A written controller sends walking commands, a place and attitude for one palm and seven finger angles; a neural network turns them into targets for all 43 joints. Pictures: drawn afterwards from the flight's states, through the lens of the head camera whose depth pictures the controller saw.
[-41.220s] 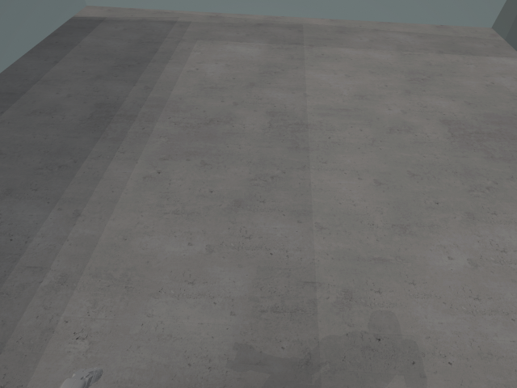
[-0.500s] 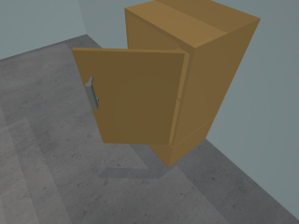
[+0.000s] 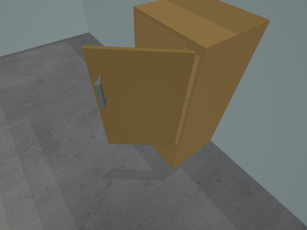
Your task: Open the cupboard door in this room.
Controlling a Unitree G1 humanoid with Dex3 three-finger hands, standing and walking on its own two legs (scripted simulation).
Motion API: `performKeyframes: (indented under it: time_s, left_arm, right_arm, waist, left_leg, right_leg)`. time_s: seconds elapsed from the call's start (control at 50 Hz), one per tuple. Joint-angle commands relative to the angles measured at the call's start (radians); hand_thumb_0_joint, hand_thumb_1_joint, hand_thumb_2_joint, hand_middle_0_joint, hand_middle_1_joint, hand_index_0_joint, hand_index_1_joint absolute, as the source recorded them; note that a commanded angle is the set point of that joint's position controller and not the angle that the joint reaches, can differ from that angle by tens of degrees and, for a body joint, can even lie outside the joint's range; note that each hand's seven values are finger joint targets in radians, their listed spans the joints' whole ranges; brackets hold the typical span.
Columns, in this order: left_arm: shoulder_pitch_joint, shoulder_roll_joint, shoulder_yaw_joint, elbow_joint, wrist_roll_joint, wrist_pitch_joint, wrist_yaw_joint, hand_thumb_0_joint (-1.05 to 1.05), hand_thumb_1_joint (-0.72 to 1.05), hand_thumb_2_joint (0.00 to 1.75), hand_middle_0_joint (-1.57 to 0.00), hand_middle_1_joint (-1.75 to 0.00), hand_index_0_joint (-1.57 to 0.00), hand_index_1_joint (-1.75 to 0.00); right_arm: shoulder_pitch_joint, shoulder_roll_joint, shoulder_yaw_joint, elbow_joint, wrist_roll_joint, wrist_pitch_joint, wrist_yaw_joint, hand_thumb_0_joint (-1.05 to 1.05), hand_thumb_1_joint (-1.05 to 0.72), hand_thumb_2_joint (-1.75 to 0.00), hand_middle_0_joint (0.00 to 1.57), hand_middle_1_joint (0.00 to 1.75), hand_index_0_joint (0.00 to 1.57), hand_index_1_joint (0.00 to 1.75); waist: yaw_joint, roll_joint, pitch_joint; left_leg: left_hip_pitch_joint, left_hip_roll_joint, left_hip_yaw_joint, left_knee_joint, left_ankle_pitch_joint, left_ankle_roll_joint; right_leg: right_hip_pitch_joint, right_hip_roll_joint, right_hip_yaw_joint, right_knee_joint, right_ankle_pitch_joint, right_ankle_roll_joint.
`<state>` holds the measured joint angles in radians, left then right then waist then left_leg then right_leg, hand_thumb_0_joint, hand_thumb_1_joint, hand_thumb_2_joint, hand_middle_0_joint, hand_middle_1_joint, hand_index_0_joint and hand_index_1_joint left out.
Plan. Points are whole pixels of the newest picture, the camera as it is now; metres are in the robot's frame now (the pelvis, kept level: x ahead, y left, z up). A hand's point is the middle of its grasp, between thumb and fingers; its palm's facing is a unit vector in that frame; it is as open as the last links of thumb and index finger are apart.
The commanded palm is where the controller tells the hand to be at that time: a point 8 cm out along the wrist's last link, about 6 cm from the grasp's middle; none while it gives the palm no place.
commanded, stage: shuffle to correct the standing spot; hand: left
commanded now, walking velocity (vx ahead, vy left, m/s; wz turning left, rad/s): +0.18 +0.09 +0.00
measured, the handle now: (101, 92) +0.59 +0.24 -0.02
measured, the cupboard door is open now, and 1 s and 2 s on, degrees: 51 51 51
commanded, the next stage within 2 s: come to a stop and stand still in 0.06 s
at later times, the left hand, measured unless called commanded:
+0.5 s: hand out of the picture +0.08 +0.20 -0.18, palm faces +0.00 -0.97 -0.23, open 7.4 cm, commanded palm none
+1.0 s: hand out of the picture +0.09 +0.20 -0.16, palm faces +0.02 -0.97 -0.25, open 7.4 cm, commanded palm none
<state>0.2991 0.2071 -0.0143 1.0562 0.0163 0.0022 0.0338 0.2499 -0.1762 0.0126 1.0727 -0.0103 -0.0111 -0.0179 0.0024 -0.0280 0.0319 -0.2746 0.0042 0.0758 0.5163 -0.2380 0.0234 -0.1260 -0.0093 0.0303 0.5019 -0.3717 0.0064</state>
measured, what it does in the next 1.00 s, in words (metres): steps on the spot: right foot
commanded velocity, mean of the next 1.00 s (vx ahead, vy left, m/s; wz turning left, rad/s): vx -0.01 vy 0.00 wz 0.00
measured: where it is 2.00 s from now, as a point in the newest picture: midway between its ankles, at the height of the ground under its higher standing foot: outside the picture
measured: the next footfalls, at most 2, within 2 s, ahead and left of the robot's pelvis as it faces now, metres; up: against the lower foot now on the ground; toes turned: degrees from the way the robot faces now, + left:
right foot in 0.44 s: +0.08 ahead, -0.10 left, +0.00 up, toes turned -4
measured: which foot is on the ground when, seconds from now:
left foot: down 0.00-1.00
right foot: down 0.00-0.24, up 0.26-0.42, down 0.44-1.00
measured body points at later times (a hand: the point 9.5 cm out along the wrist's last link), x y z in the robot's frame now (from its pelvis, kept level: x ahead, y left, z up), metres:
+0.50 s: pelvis +0.04 +0.01 +0.00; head +0.08 +0.02 +0.45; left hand +0.08 +0.25 -0.16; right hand +0.07 -0.22 -0.16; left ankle +0.02 +0.11 -0.73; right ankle +0.04 -0.10 -0.73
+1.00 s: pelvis +0.01 +0.00 +0.00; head -0.01 +0.01 +0.45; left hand +0.09 +0.25 -0.14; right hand +0.07 -0.26 -0.13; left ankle +0.02 +0.11 -0.73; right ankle +0.04 -0.10 -0.73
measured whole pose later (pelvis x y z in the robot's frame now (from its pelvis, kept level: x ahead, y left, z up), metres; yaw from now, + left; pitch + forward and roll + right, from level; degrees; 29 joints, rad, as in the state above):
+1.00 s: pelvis +0.01 +0.00 +0.00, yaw +1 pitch -3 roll +0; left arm 0.22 0.24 0.00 0.94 0.01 0.01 0.02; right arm 0.24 -0.23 -0.01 0.98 -0.02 0.00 -0.01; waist -0.01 -0.02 0.00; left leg -0.22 0.01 0.06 0.52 -0.25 0.02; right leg -0.23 -0.01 -0.10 0.50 -0.23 -0.03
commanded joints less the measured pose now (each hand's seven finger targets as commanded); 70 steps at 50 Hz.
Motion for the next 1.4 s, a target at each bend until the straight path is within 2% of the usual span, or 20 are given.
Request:
performKeyframes:
  time_s: [0.0, 0.06, 0.12, 0.14, 0.18, 0.2, 0.22, 0.26, 0.38, 0.44, 0.5, 0.54, 0.56, 0.6, 0.64, 0.66, 0.7, 0.82, 1.04, 1.38]
  left_arm:
    - [0.085, 0.099, 0.032, -0.027, 0.009, -0.011, -0.005, 0.00, 0.90, 0.90, -0.20, -0.30, -0.20, -0.30]
    - [0.117, 0.118, 0.042, -0.018, 0.010, -0.017, -0.009, 0.00, 0.90, 0.90, -0.20, -0.30, -0.20, -0.30]
    - [0.156, 0.143, 0.059, -0.005, 0.008, -0.027, -0.003, 0.00, 0.90, 0.90, -0.20, -0.30, -0.20, -0.30]
    - [0.156, 0.143, 0.061, -0.003, 0.009, -0.029, -0.001, 0.00, 0.90, 0.90, -0.20, -0.30, -0.20, -0.30]
    - [0.120, 0.112, 0.056, -0.011, 0.013, -0.021, 0.002, 0.00, 0.90, 0.90, -0.20, -0.30, -0.20, -0.30]
    - [0.105, 0.082, 0.047, -0.020, 0.009, -0.019, 0.005, 0.00, 0.90, 0.90, -0.20, -0.30, -0.20, -0.30]
    - [0.091, 0.047, 0.035, -0.026, 0.001, -0.021, 0.011, 0.00, 0.90, 0.90, -0.20, -0.30, -0.20, -0.30]
    - [0.034, 0.037, 0.030, -0.040, -0.005, -0.017, 0.021, 0.00, 0.90, 0.90, -0.20, -0.30, -0.20, -0.30]
    - [0.085, 0.034, 0.039, -0.017, 0.000, -0.003, 0.009, 0.00, 0.90, 0.90, -0.20, -0.30, -0.20, -0.30]
    - [0.062, 0.069, 0.043, -0.042, 0.005, -0.003, 0.006, 0.00, 0.90, 0.90, -0.20, -0.30, -0.20, -0.30]
    - [0.027, 0.084, 0.043, -0.063, 0.004, -0.010, 0.008, 0.00, 0.90, 0.90, -0.20, -0.30, -0.20, -0.30]
    - [-0.012, 0.090, 0.040, -0.078, 0.001, -0.009, 0.008, 0.00, 0.90, 0.90, -0.20, -0.30, -0.20, -0.30]
    - [-0.052, 0.246, 0.033, -0.152, 0.019, -0.012, 0.010, 0.00, 0.90, 0.90, -0.20, -0.30, -0.20, -0.30]
    - [-0.012, 0.129, 0.043, -0.190, 0.005, -0.010, 0.014, 0.00, 0.90, 0.90, -0.20, -0.30, -0.20, -0.30]
    - [0.000, 0.125, 0.054, -0.203, 0.001, -0.007, 0.012, 0.00, 0.90, 0.90, -0.20, -0.30, -0.20, -0.30]
    - [0.004, 0.126, 0.053, -0.209, 0.003, -0.008, 0.010, 0.00, 0.90, 0.90, -0.20, -0.30, -0.20, -0.30]
    - [-0.044, 0.173, 0.067, -0.229, 0.003, -0.012, 0.007, 0.00, 0.90, 0.90, -0.20, -0.30, -0.20, -0.30]
    - [-0.107, 0.181, 0.061, -0.227, 0.000, -0.019, 0.000, 0.00, 0.90, 0.90, -0.20, -0.30, -0.20, -0.30]
    - [-0.053, 0.164, 0.044, -0.134, -0.001, -0.020, -0.006, 0.00, 0.90, 0.90, -0.20, -0.30, -0.20, -0.30]
    - [0.119, 0.036, 0.025, -0.010, 0.005, -0.015, 0.009, 0.00, 0.90, 0.90, -0.20, -0.30, -0.20, -0.30]
  right_arm:
    - [0.020, -0.126, -0.035, -0.050, -0.007, -0.004, 0.006, 0.00, -0.90, -0.90, 0.20, 0.30, 0.20, 0.30]
    - [0.008, -0.106, -0.035, -0.067, -0.006, -0.006, 0.011, 0.00, -0.90, -0.90, 0.20, 0.30, 0.20, 0.30]
    - [-0.011, -0.084, -0.031, -0.085, -0.010, -0.018, 0.012, 0.00, -0.90, -0.90, 0.20, 0.30, 0.20, 0.30]
    - [-0.003, -0.083, -0.029, -0.084, -0.009, -0.022, 0.011, 0.00, -0.90, -0.90, 0.20, 0.30, 0.20, 0.30]
    - [0.074, -0.091, -0.026, -0.051, -0.003, -0.031, 0.004, 0.00, -0.90, -0.90, 0.20, 0.30, 0.20, 0.30]
    - [0.159, -0.135, -0.033, -0.020, -0.007, -0.036, -0.005, 0.00, -0.90, -0.90, 0.20, 0.30, 0.20, 0.30]
    - [0.227, -0.163, -0.038, 0.001, -0.006, -0.038, -0.018, 0.00, -0.90, -0.90, 0.20, 0.30, 0.20, 0.30]
    - [0.177, -0.124, -0.027, -0.006, 0.001, -0.035, -0.034, 0.00, -0.90, -0.90, 0.20, 0.30, 0.20, 0.30]
    - [0.022, -0.126, -0.045, -0.052, 0.005, -0.027, -0.035, 0.00, -0.90, -0.90, 0.20, 0.30, 0.20, 0.30]
    - [0.015, -0.089, -0.048, -0.067, 0.003, -0.012, -0.029, 0.00, -0.90, -0.90, 0.20, 0.30, 0.20, 0.30]
    - [0.031, -0.064, -0.044, -0.054, -0.001, -0.001, -0.022, 0.00, -0.90, -0.90, 0.20, 0.30, 0.20, 0.30]
    - [0.037, -0.061, -0.040, -0.048, -0.002, -0.002, -0.017, 0.00, -0.90, -0.90, 0.20, 0.30, 0.20, 0.30]
    - [0.000, -0.224, -0.060, -0.134, -0.011, -0.016, -0.015, 0.00, -0.90, -0.90, 0.20, 0.30, 0.20, 0.30]
    - [0.002, -0.178, -0.076, -0.163, -0.014, -0.038, -0.022, 0.00, -0.90, -0.90, 0.20, 0.30, 0.20, 0.30]
    - [0.008, -0.143, -0.075, -0.181, -0.014, -0.023, -0.027, 0.00, -0.90, -0.90, 0.20, 0.30, 0.20, 0.30]
    - [0.021, -0.117, -0.065, -0.191, -0.017, -0.015, -0.022, 0.00, -0.90, -0.90, 0.20, 0.30, 0.20, 0.30]
    - [0.020, -0.128, -0.073, -0.198, -0.014, -0.001, -0.018, 0.00, -0.90, -0.90, 0.20, 0.30, 0.20, 0.30]
    - [-0.013, -0.174, -0.069, -0.185, -0.016, -0.007, -0.002, 0.00, -0.90, -0.90, 0.20, 0.30, 0.20, 0.30]
    - [-0.009, -0.183, -0.051, -0.117, -0.013, -0.002, 0.006, 0.00, -0.90, -0.90, 0.20, 0.30, 0.20, 0.30]
    - [0.091, -0.079, -0.042, 0.003, -0.001, 0.004, 0.000, 0.00, -0.90, -0.90, 0.20, 0.30, 0.20, 0.30]
  waist:
    - [0.011, 0.037, 0.071]
    - [0.023, -0.058, 0.100]
    - [0.031, -0.147, 0.103]
    - [0.025, -0.123, 0.096]
    - [-0.021, -0.008, 0.068]
    - [-0.043, 0.139, 0.001]
    - [-0.049, 0.296, -0.041]
    - [-0.024, 0.170, -0.004]
    - [0.028, 0.094, -0.051]
    - [0.016, 0.028, -0.021]
    - [0.002, -0.060, -0.072]
    - [-0.005, -0.044, -0.069]
    - [-0.027, -0.031, -0.006]
    - [-0.001, 0.087, -0.217]
    - [-0.001, 0.047, -0.173]
    - [-0.006, -0.053, -0.133]
    - [-0.024, -0.077, -0.036]
    - [-0.019, 0.047, 0.021]
    - [-0.008, 0.022, 0.015]
    - [-0.002, 0.033, 0.060]
  left_leg:
    - [0.001, 0.078, -0.111, -0.099, -0.205, 0.032]
    - [-0.076, 0.033, -0.054, 0.018, -0.173, 0.022]
    - [-0.152, 0.005, 0.020, 0.147, -0.109, 0.000]
    - [-0.127, 0.007, 0.021, 0.126, -0.097, 0.002]
    - [0.072, 0.041, -0.028, 0.005, 0.162, 0.020]
    - [0.228, 0.136, -0.157, -0.019, 0.454, 0.075]
    - [0.323, 0.260, -0.293, -0.082, 0.793, 0.160]
    - [0.263, 0.321, -0.279, -0.097, 1.033, 0.225]
    - [0.143, 0.221, -0.135, -0.077, 0.722, 0.119]
    - [0.020, 0.126, -0.096, -0.068, 0.266, 0.038]
    - [0.057, 0.088, -0.061, -0.031, 0.181, 0.005]
    - [0.079, 0.092, -0.065, -0.067, 0.157, 0.001]
    - [0.061, 0.083, -0.124, -0.127, 0.317, -0.002]
    - [0.139, 0.131, -0.143, 0.002, 0.509, 0.034]
    - [0.064, 0.095, -0.108, 0.048, 0.319, 0.027]
    - [0.010, 0.063, -0.077, 0.068, 0.180, 0.021]
    - [-0.039, 0.028, -0.059, 0.069, -0.016, 0.008]
    - [0.006, 0.081, -0.123, -0.054, 0.071, 0.023]
    - [-0.015, 0.083, -0.135, -0.158, -0.085, 0.019]
    - [-0.071, 0.094, -0.155, -0.224, -0.174, 0.017]
  right_leg:
    - [-0.149, -0.066, 0.078, -0.104, -0.148, -0.066]
    - [-0.115, -0.116, 0.155, -0.158, -0.153, -0.097]
    - [-0.030, -0.226, 0.243, -0.169, 0.156, -0.151]
    - [-0.022, -0.227, 0.221, -0.142, 0.249, -0.154]
    - [-0.105, -0.119, 0.070, 0.024, 0.389, -0.095]
    - [-0.199, -0.040, -0.026, 0.196, 0.306, -0.050]
    - [-0.294, 0.010, -0.090, 0.347, -0.045, -0.018]
    - [-0.315, -0.050, -0.014, 0.414, -0.240, -0.017]
    - [-0.094, -0.049, -0.074, 0.051, 0.156, -0.008]
    - [-0.066, -0.122, 0.019, 0.016, 0.448, -0.046]
    - [-0.074, -0.162, 0.064, 0.002, 0.528, -0.078]
    - [-0.099, -0.151, 0.051, -0.014, 0.451, -0.074]
    - [-0.071, -0.077, -0.006, 0.040, 0.437, -0.045]
    - [-0.056, -0.086, -0.010, 0.075, 0.416, -0.050]
    - [-0.047, -0.119, 0.027, 0.024, 0.438, -0.074]
    - [-0.032, -0.150, 0.065, -0.008, 0.488, -0.087]
    - [-0.090, -0.202, 0.122, -0.081, 0.362, -0.122]
    - [-0.147, -0.122, 0.044, -0.107, 0.143, -0.075]
    - [-0.111, -0.118, 0.039, -0.181, 0.022, -0.047]
    - [-0.107, -0.101, 0.002, -0.167, 0.059, -0.022]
